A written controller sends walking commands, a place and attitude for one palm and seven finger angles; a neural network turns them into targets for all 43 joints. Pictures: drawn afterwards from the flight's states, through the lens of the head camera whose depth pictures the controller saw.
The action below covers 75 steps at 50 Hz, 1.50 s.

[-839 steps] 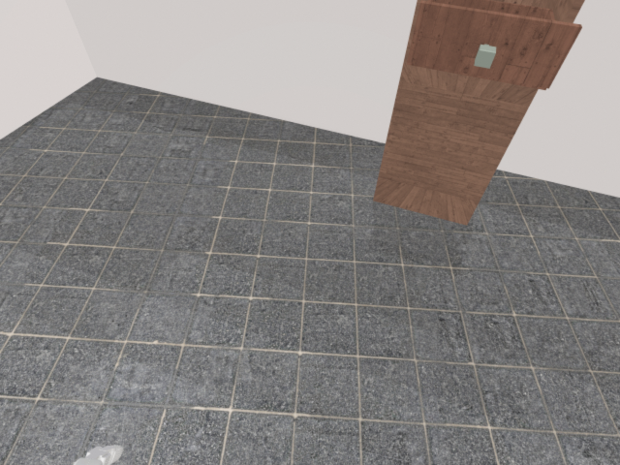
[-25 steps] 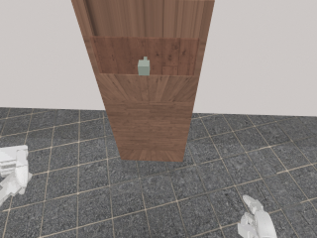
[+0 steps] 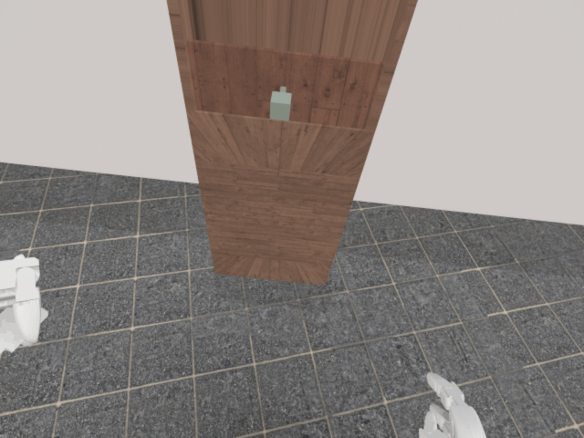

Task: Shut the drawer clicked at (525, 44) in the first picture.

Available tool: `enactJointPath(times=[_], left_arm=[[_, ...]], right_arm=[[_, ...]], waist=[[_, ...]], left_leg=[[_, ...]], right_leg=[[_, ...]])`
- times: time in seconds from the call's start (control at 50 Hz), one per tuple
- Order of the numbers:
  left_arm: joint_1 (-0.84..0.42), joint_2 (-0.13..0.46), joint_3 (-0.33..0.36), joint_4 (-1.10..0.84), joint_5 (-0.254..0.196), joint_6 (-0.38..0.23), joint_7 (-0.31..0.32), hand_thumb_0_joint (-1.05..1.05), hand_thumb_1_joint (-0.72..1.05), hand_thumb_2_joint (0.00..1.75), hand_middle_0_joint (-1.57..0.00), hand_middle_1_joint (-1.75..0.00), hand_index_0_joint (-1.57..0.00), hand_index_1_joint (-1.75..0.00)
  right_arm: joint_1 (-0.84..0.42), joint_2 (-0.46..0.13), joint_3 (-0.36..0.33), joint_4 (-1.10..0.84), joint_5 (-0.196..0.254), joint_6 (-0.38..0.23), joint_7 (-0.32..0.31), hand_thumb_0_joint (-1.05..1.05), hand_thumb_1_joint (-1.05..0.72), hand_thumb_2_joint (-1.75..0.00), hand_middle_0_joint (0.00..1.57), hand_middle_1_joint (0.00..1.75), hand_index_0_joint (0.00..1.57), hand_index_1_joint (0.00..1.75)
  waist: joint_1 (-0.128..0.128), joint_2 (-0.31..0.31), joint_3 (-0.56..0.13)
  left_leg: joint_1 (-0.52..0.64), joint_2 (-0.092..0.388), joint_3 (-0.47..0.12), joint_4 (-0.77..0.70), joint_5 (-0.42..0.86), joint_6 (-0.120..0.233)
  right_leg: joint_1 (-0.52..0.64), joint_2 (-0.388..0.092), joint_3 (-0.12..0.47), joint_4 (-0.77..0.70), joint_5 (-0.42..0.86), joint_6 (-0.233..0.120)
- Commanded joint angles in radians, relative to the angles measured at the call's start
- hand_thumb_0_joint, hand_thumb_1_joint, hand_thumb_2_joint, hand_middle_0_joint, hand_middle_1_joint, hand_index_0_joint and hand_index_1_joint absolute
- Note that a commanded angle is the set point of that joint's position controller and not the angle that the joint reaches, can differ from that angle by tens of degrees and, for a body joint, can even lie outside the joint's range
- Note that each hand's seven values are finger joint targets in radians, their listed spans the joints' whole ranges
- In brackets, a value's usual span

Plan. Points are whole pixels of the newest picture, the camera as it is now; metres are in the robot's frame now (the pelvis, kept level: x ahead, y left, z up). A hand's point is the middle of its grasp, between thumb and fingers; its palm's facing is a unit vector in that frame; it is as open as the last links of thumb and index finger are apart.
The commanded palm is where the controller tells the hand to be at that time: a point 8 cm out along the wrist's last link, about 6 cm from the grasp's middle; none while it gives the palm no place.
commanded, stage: step back with the hand held close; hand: left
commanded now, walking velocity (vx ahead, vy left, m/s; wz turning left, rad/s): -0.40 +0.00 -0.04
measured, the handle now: (281, 100) +0.72 +0.08 +0.06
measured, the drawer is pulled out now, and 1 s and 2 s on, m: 0.00 0.00 0.00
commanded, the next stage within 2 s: stop stepping back and stand still in 0.20 s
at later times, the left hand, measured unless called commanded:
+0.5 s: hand out of the picture +0.07 +0.20 +0.15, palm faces +0.31 -0.85 -0.42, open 3.2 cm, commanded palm +0.01 +0.24 +0.18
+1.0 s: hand out of the picture -0.02 +0.24 +0.17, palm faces +0.41 -0.81 -0.42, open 3.3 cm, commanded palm -0.08 +0.28 +0.18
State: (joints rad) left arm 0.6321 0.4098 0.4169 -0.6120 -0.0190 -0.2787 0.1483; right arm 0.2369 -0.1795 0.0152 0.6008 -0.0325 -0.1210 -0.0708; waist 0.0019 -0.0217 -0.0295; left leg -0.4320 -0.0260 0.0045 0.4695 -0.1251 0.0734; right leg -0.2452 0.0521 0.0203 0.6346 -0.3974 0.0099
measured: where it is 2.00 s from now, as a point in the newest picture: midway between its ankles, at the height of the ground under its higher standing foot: outside the picture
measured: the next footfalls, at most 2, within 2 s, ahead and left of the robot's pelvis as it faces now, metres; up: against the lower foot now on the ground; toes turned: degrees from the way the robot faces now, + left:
right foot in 0.18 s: -0.15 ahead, -0.10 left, +0.00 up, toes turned +5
left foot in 0.44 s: -0.07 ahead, +0.05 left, +0.00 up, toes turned +0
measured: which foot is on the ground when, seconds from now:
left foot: down 0.00-0.20, up 0.22-0.42, down 0.44-0.66, up 0.68-0.86, down 0.88-1.00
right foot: up 0.00-0.16, down 0.18-1.00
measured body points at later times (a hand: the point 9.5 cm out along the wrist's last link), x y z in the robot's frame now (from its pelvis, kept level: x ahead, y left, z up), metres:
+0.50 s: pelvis -0.13 -0.03 +0.00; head -0.12 -0.02 +0.45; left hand +0.05 +0.24 +0.17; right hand +0.03 -0.30 -0.07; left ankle -0.11 +0.05 -0.74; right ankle -0.19 -0.11 -0.74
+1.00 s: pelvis -0.21 +0.00 -0.01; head -0.22 +0.02 +0.44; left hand -0.04 +0.28 +0.19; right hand -0.07 -0.24 -0.09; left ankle -0.17 +0.13 -0.74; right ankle -0.20 -0.10 -0.71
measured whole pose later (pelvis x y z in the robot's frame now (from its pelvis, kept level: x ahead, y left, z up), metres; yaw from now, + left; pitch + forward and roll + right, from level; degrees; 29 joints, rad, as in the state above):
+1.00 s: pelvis -0.21 +0.00 -0.01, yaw +1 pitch -2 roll +1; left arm 0.57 0.39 0.38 -0.56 -0.01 -0.21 0.17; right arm 0.27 -0.17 0.02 0.65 -0.03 -0.14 -0.09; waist -0.03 -0.06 -0.01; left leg -0.31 0.04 0.06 0.59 -0.24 0.00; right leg -0.36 0.00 -0.04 0.84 -0.47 -0.01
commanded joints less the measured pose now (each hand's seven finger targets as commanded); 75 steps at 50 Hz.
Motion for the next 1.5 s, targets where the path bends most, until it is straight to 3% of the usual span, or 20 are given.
enactJointPath(times=[0.0,0.14,0.2,0.26,0.46,0.52,0.6,0.64,0.7,0.82,0.9,1.02,1.1,1.18,1.2,1.24,1.28,1.34,1.42,1.48], left_arm=[[0.011,0.136,0.043,-0.221,-0.017,-0.052,-0.007,0.0,0.9,0.9,-1.4,-1.6,-1.4,-1.6],[0.094,0.214,0.153,-0.281,-0.073,-0.021,-0.031,0.0,0.9,0.9,-1.4,-1.6,-1.4,-1.6],[0.081,0.252,0.205,-0.239,-0.088,-0.024,-0.024,0.0,0.9,0.9,-1.4,-1.6,-1.4,-1.6],[0.115,0.195,0.161,-0.117,-0.056,0.031,-0.025,0.0,0.9,0.9,-1.4,-1.6,-1.4,-1.6],[0.004,0.187,0.073,-0.191,-0.017,0.056,0.033,0.0,0.9,0.9,-1.4,-1.6,-1.4,-1.6],[0.038,0.172,0.072,-0.22,-0.022,0.029,0.018,0.0,0.9,0.9,-1.4,-1.6,-1.4,-1.6],[0.035,0.155,0.095,-0.123,-0.014,0.029,0.02,0.0,0.9,0.9,-1.4,-1.6,-1.4,-1.6],[0.031,0.149,0.076,-0.095,-0.01,0.025,0.02,0.0,0.9,0.9,-1.4,-1.6,-1.4,-1.6],[-0.127,0.138,0.049,-0.13,-0.014,0.01,0.028,0.0,0.9,0.9,-1.4,-1.6,-1.4,-1.6],[-0.178,0.125,0.002,-0.145,0.013,0.022,0.043,0.0,0.9,0.9,-1.4,-1.6,-1.4,-1.6],[-0.146,0.17,0.074,-0.243,0.008,-0.018,0.039,0.0,0.9,0.9,-1.4,-1.6,-1.4,-1.6],[-0.002,0.124,0.066,-0.174,0.004,0.015,0.029,0.0,0.9,0.9,-1.4,-1.6,-1.4,-1.6],[-0.101,0.151,0.079,-0.151,-0.01,0.047,0.027,0.0,0.9,0.9,-1.4,-1.6,-1.4,-1.6],[-0.058,0.128,0.068,-0.172,-0.003,0.027,0.034,0.0,0.9,0.9,-1.4,-1.6,-1.4,-1.6],[-0.231,-0.05,-0.31,0.682,0.072,0.188,-0.098,0.0,0.9,0.9,-1.4,-1.6,-1.4,-1.6],[-0.163,-0.112,-0.306,0.72,0.049,0.292,-0.131,0.0,0.9,0.9,-1.32,-1.51,-1.32,-1.51],[-0.266,-0.113,-0.326,0.774,0.048,0.295,-0.13,0.0,0.9,0.9,-1.24,-1.43,-1.24,-1.43],[-0.32,-0.076,-0.331,1.018,0.038,0.274,-0.122,0.0,0.9,0.9,-1.12,-1.3,-1.12,-1.3],[-0.364,0.034,-0.348,1.306,0.043,0.254,-0.127,0.0,0.9,0.9,-0.96,-1.12,-0.96,-1.12],[-0.439,0.004,-0.344,1.417,0.04,0.246,-0.125,0.0,0.9,0.9,-0.84,-0.99,-0.84,-0.99]], right_arm=[[-0.092,-0.166,-0.064,-0.106,-0.005,-0.069,0.01,0.0,-0.9,-0.9,0.2,0.3,0.2,0.3],[-0.171,-0.158,-0.061,-0.17,0.011,-0.017,0.039,0.0,-0.9,-0.9,0.2,0.3,0.2,0.3],[-0.215,-0.125,-0.042,-0.213,0.064,0.037,0.03,0.0,-0.9,-0.9,0.2,0.3,0.2,0.3],[-0.216,-0.098,-0.024,-0.201,0.05,0.05,0.005,0.0,-0.9,-0.9,0.2,0.3,0.2,0.3],[-0.091,-0.183,-0.053,-0.207,0.055,0.017,-0.029,0.0,-0.9,-0.9,0.2,0.3,0.2,0.3],[-0.105,-0.164,-0.044,-0.198,0.033,-0.011,-0.018,0.0,-0.9,-0.9,0.2,0.3,0.2,0.3],[-0.124,-0.175,-0.053,-0.19,0.023,-0.01,-0.024,0.0,-0.9,-0.9,0.2,0.3,0.2,0.3],[-0.101,-0.159,-0.066,-0.178,0.015,0.002,-0.024,0.0,-0.9,-0.9,0.2,0.3,0.2,0.3],[-0.074,-0.166,-0.063,-0.132,0.016,-0.018,-0.01,0.0,-0.9,-0.9,0.2,0.3,0.2,0.3],[-0.084,-0.138,-0.039,-0.114,0.007,-0.053,-0.05,0.0,-0.9,-0.9,0.2,0.3,0.2,0.3],[-0.055,-0.142,-0.041,-0.114,0.008,-0.076,-0.037,0.0,-0.9,-0.9,0.2,0.3,0.2,0.3],[-0.085,-0.142,-0.04,-0.126,0.015,-0.071,-0.004,0.0,-0.9,-0.9,0.2,0.3,0.2,0.3],[-0.102,-0.128,-0.05,-0.129,0.018,-0.046,0.002,0.0,-0.9,-0.9,0.2,0.3,0.2,0.3],[-0.089,-0.108,-0.032,-0.114,0.019,-0.05,-0.002,0.0,-0.9,-0.9,0.2,0.3,0.2,0.3],[-0.039,-0.207,-0.096,0.16,0.007,-0.081,0.1,0.0,-0.9,-0.9,0.2,0.3,0.2,0.3],[0.004,-0.219,-0.082,0.083,0.017,0.048,0.085,0.0,-0.9,-0.9,0.2,0.3,0.2,0.3],[-0.024,-0.232,-0.065,0.032,-0.015,0.071,0.067,0.0,-0.9,-0.9,0.2,0.3,0.2,0.3],[-0.03,-0.236,-0.059,0.086,-0.024,0.077,0.056,0.0,-0.9,-0.9,0.2,0.3,0.2,0.3],[-0.072,-0.134,-0.046,0.168,0.017,0.128,0.062,0.0,-0.9,-0.9,0.2,0.3,0.2,0.3],[-0.009,-0.14,-0.062,0.263,0.01,0.14,0.055,0.0,-0.9,-0.9,0.2,0.3,0.2,0.3]], waist=[[0.016,0.221,-0.232],[0.049,0.148,-0.317],[0.044,-0.278,-0.215],[0.02,-0.153,-0.151],[-0.003,0.079,-0.188],[0.003,0.207,-0.118],[-0.006,0.103,0.03],[-0.009,-0.119,0.039],[-0.025,-0.088,0.026],[-0.02,0.015,0.061],[-0.032,0.322,-0.013],[-0.005,0.183,0.019],[0.003,-0.18,0.026],[-0.013,-0.082,-0.017],[-0.105,-0.005,-0.011],[-0.033,0.208,-0.018],[-0.036,0.038,-0.014],[-0.008,0.085,-0.105],[-0.013,-0.128,-0.001],[-0.043,-0.004,0.012]], left_leg=[[0.48,0.242,-0.228,-0.111,0.659,0.021],[0.437,0.219,-0.117,-0.095,0.481,0.008],[0.114,0.018,0.047,0.23,-0.18,-0.074],[-0.113,-0.011,0.033,0.424,-0.307,-0.084],[0.354,0.135,-0.076,0.015,0.468,0.004],[0.183,0.199,-0.213,-0.171,0.083,0.007],[-0.126,0.137,-0.178,-0.226,-0.545,-0.018],[-0.066,0.028,-0.048,0.228,-0.35,-0.057],[-0.173,0.062,-0.045,0.572,-0.288,-0.065],[0.231,0.059,0.082,0.057,-0.263,-0.038],[0.189,0.362,-0.426,-0.299,-0.515,0.104],[0.009,0.256,-0.12,-0.152,-0.332,0.019],[-0.112,0.041,0.039,0.481,-0.343,-0.073],[0.073,0.079,0.037,0.221,-0.228,-0.064],[0.134,0.14,0.013,0.159,-0.086,-0.064],[0.125,0.312,-0.279,0.011,0.334,0.063],[0.083,0.362,-0.401,-0.031,0.412,0.152],[0.223,0.304,-0.292,0.027,0.693,0.122],[0.088,0.021,-0.01,0.199,-0.29,-0.083],[0.173,0.036,-0.032,0.199,-0.235,-0.065]], right_leg=[[-0.093,0.006,-0.005,-0.144,0.027,-0.005],[0.025,-0.018,-0.024,-0.275,0.134,0.006],[0.056,-0.3,0.128,-0.351,0.922,0.037],[0.135,-0.325,0.061,-0.209,1.287,0.02],[0.041,-0.119,0.043,-0.135,0.602,0.059],[0.054,-0.056,-0.023,-0.088,-0.005,0.005],[0.148,-0.065,-0.005,-0.21,-0.122,-0.045],[-0.048,-0.266,0.322,-0.437,-0.44,-0.17],[-0.016,-0.404,0.377,-0.446,-0.188,-0.24],[-0.23,-0.244,0.105,-0.323,-0.299,-0.134],[-0.226,-0.039,-0.066,0.286,-0.151,-0.008],[0.073,-0.047,-0.127,-0.083,-0.008,-0.019],[-0.017,-0.387,0.459,-0.458,-0.177,-0.218],[-0.01,-0.295,0.145,-0.299,0.203,-0.174],[-0.133,-0.31,-0.072,-0.027,0.443,-0.118],[-0.242,-0.102,-0.083,0.233,0.042,0.003],[-0.245,-0.068,-0.001,0.338,-0.177,0.011],[-0.122,-0.073,0.014,0.173,-0.052,0.006],[-0.029,-0.32,0.334,-0.328,0.341,-0.101],[-0.032,-0.259,0.267,-0.321,0.343,-0.163]])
